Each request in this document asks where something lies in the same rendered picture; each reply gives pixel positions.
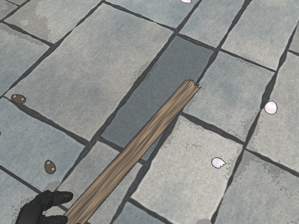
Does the robot left hand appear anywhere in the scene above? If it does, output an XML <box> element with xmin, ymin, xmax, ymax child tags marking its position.
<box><xmin>15</xmin><ymin>190</ymin><xmax>79</xmax><ymax>224</ymax></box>

